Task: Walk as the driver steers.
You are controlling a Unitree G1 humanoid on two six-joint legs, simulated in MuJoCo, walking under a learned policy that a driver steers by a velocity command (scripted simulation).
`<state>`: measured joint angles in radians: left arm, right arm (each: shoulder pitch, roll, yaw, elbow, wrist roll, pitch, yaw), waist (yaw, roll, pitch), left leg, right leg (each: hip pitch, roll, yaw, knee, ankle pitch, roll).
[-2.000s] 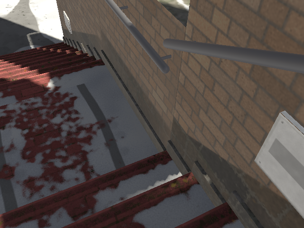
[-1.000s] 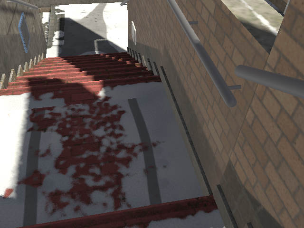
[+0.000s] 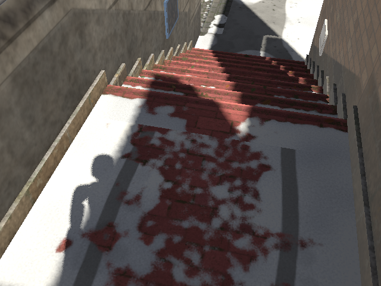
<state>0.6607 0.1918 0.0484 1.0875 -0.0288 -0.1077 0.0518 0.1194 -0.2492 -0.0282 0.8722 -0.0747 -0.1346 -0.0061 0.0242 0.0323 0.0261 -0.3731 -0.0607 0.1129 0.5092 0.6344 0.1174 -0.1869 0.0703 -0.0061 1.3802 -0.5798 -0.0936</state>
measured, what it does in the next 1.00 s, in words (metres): goes down: right foot, then left foot 0.16 m lower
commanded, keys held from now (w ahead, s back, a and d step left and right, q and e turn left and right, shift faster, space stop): w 0.82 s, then no key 0.18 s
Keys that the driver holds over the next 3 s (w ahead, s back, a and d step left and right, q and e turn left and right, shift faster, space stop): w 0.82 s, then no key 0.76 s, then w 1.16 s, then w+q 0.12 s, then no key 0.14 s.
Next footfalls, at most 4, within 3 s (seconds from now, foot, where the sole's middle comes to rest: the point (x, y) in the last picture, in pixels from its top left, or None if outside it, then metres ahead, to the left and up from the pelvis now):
0.26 right None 0.25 -0.15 -0.84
0.72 left None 0.57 0.01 -0.99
1.04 right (244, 240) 0.82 -0.18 -0.99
1.38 left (199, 255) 0.74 0.02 -0.99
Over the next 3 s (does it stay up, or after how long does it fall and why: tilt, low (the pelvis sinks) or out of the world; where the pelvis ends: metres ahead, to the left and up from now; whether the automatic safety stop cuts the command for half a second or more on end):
stays up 1.34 -0.12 -0.23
